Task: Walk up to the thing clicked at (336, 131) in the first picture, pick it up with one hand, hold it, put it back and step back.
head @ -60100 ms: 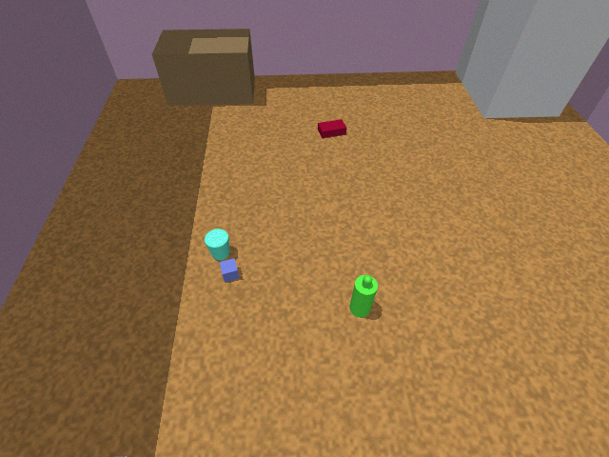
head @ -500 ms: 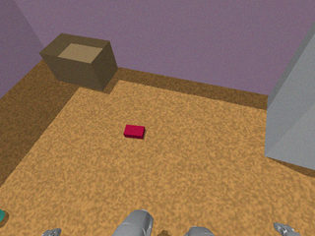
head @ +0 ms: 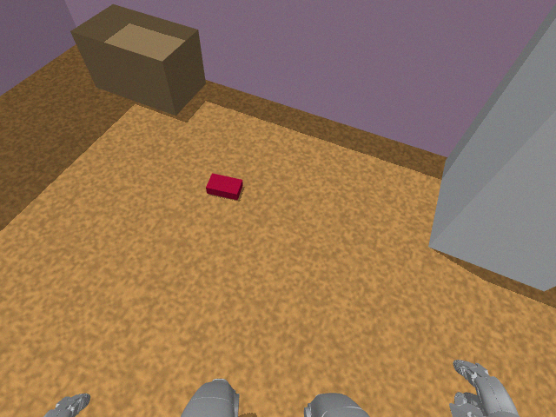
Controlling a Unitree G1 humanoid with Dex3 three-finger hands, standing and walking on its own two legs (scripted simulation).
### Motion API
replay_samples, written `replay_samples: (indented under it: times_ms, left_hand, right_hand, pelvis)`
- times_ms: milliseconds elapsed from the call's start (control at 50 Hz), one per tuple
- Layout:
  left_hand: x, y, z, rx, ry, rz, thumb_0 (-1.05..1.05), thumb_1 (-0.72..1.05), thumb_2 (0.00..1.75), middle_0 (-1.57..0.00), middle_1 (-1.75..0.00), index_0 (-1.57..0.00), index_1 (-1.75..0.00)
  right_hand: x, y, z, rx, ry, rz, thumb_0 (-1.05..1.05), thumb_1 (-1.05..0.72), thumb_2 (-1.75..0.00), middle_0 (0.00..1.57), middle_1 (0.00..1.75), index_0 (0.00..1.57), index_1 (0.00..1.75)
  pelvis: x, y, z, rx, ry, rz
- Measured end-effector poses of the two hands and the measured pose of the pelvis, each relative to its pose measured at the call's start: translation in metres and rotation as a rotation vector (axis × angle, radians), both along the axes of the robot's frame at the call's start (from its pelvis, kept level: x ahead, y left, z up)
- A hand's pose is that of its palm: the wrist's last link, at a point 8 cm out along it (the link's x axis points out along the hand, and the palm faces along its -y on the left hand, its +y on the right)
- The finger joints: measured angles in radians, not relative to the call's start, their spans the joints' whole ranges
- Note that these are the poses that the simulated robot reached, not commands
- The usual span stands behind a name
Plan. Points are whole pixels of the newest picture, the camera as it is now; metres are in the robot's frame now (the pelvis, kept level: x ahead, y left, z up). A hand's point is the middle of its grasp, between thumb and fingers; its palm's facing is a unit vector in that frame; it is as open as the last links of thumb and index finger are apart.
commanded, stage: step back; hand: left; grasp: from above
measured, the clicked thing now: (224, 186) +1.01 +0.25 -0.74
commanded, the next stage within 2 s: stand in 1.24 s
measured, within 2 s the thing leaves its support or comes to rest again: neither
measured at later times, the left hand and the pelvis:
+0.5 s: hand out of the picture -0.06 +0.28 -0.14, palm faces +0.07 -0.90 -0.42, open 7.4 cm; pelvis -0.09 -0.01 +0.00, yaw +3 degrees
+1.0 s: hand out of the picture -0.01 +0.26 -0.14, palm faces +0.11 -0.91 -0.40, open 7.4 cm; pelvis -0.05 -0.01 +0.00, yaw +5 degrees
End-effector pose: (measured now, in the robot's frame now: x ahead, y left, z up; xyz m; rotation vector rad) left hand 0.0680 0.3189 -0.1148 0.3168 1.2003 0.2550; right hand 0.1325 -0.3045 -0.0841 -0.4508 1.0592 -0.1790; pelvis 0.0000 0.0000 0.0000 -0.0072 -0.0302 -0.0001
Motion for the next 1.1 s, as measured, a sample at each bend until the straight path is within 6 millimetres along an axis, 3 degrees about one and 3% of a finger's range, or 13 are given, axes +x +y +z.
replay_samples:
  times_ms: [80,200,360,440,500,660,780,900,1100]
  left_hand:
    - [-0.050,-0.012,-0.003,0.040,0.062,-0.006,0.01,0.91,0.90,-0.20,-0.30,-0.20,-0.29]
    - [-0.112,-0.028,0.022,0.062,0.097,0.024,0.01,0.90,0.90,-0.20,-0.30,-0.21,-0.30]
    - [-0.130,-0.012,0.033,0.099,0.011,0.044,0.01,0.90,0.90,-0.21,-0.30,-0.21,-0.30]
    - [-0.135,0.002,0.024,0.085,-0.011,0.059,0.01,0.90,0.90,-0.20,-0.30,-0.21,-0.30]
    - [-0.134,0.001,0.019,0.056,0.005,0.055,0.01,0.90,0.90,-0.20,-0.30,-0.20,-0.30]
    - [-0.106,-0.016,0.018,0.027,-0.031,0.006,0.01,0.91,0.90,-0.20,-0.30,-0.20,-0.30]
    - [-0.099,-0.037,0.019,0.032,-0.067,0.028,0.00,0.91,0.90,-0.20,-0.30,-0.20,-0.30]
    - [-0.099,-0.036,0.025,0.028,-0.042,0.058,0.00,0.90,0.90,-0.21,-0.30,-0.21,-0.30]
    - [-0.069,0.003,0.006,0.013,-0.013,0.086,0.01,0.90,0.90,-0.20,-0.30,-0.20,-0.30]
  right_hand:
    - [-0.010,-0.020,-0.015,0.030,-0.063,-0.002,0.00,-0.90,-0.89,0.20,0.30,0.21,0.30]
    - [-0.064,-0.027,-0.025,0.096,0.008,-0.059,0.00,-0.90,-0.89,0.20,0.30,0.21,0.30]
    - [-0.137,-0.020,-0.045,0.097,0.174,-0.045,0.00,-0.90,-0.89,0.20,0.30,0.21,0.30]
    - [-0.154,-0.004,-0.042,0.100,0.196,-0.038,0.01,-0.90,-0.89,0.20,0.30,0.21,0.30]
    - [-0.159,0.002,-0.033,0.116,0.150,-0.055,0.01,-0.90,-0.89,0.20,0.30,0.21,0.30]
    - [-0.158,-0.021,-0.024,0.098,0.117,-0.084,0.00,-0.90,-0.89,0.20,0.30,0.21,0.30]
    - [-0.136,-0.036,-0.033,0.079,0.144,-0.077,0.00,-0.90,-0.89,0.20,0.30,0.21,0.30]
    - [-0.111,-0.030,-0.032,0.082,0.153,-0.034,0.00,-0.90,-0.89,0.20,0.30,0.21,0.30]
    - [-0.084,0.013,-0.034,0.073,0.172,-0.020,0.00,-0.90,-0.89,0.20,0.30,0.21,0.30]
  pelvis:
    - [-0.033,-0.014,-0.011,-0.018,-0.022,-0.024]
    - [-0.057,-0.024,0.002,0.038,-0.016,-0.035]
    - [-0.082,-0.018,0.001,0.018,0.001,0.047]
    - [-0.091,-0.011,-0.001,0.059,-0.022,0.056]
    - [-0.091,-0.007,0.003,0.042,-0.023,0.052]
    - [-0.084,-0.022,0.004,0.026,-0.024,0.043]
    - [-0.072,-0.032,0.001,0.006,-0.030,0.058]
    - [-0.058,-0.025,0.007,0.007,-0.021,0.071]
    - [-0.039,0.004,0.000,0.020,-0.009,0.081]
